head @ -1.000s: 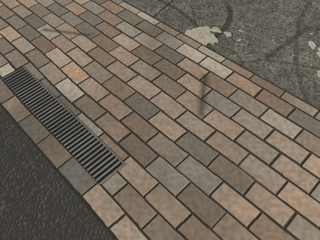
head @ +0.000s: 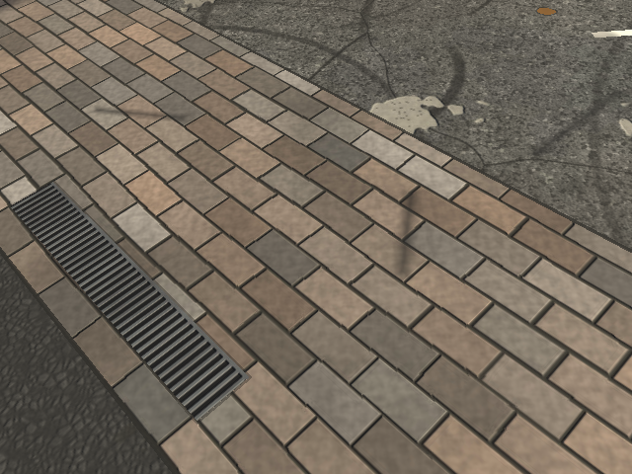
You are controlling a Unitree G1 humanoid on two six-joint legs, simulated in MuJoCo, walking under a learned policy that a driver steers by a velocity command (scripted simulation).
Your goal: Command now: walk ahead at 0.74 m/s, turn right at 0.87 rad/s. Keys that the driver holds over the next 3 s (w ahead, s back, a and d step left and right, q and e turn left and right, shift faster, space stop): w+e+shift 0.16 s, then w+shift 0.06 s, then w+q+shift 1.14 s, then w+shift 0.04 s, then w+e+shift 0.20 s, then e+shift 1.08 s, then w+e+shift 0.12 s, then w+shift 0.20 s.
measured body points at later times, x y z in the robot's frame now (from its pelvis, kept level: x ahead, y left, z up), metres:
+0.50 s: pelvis +0.36 -0.08 -0.03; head +0.40 -0.09 +0.42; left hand +0.43 +0.20 -0.15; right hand +0.46 -0.38 -0.13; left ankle +0.49 -0.05 -0.73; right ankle +0.07 -0.10 -0.63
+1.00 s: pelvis +0.82 -0.18 +0.00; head +0.85 -0.18 +0.45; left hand +0.92 +0.12 -0.09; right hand +0.96 -0.46 -0.11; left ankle +0.67 -0.10 -0.61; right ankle +0.86 -0.31 -0.73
